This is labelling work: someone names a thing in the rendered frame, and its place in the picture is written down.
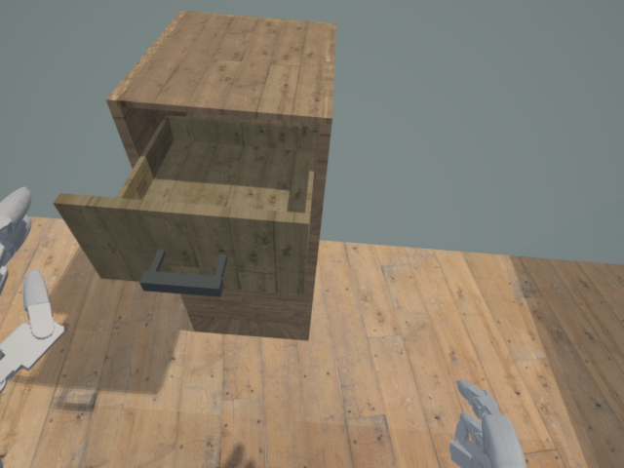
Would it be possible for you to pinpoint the handle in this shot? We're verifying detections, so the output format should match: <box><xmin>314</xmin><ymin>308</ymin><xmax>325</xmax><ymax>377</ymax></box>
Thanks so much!
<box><xmin>139</xmin><ymin>250</ymin><xmax>227</xmax><ymax>297</ymax></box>

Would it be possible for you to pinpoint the cabinet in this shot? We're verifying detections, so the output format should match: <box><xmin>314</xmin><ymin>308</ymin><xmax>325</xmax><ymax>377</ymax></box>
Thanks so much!
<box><xmin>106</xmin><ymin>11</ymin><xmax>336</xmax><ymax>340</ymax></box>

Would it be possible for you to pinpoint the drawer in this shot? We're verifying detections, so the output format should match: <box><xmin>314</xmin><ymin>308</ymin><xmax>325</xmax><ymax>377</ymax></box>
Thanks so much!
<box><xmin>53</xmin><ymin>115</ymin><xmax>318</xmax><ymax>294</ymax></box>

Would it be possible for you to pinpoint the left robot hand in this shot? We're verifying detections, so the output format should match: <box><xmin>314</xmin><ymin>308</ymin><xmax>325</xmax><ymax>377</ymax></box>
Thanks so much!
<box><xmin>0</xmin><ymin>187</ymin><xmax>64</xmax><ymax>393</ymax></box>

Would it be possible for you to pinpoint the right robot hand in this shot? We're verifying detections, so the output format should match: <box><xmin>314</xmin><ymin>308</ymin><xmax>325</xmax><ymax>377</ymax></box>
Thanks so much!
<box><xmin>449</xmin><ymin>379</ymin><xmax>527</xmax><ymax>468</ymax></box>

